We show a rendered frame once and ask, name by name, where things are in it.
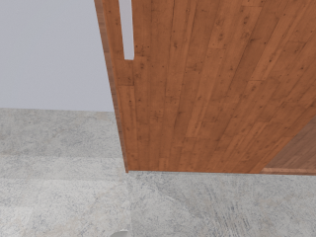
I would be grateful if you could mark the handle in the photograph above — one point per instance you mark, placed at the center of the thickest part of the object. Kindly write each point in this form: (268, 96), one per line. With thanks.
(125, 11)

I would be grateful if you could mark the wardrobe door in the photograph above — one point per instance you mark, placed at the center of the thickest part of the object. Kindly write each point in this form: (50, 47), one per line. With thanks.
(299, 152)
(216, 86)

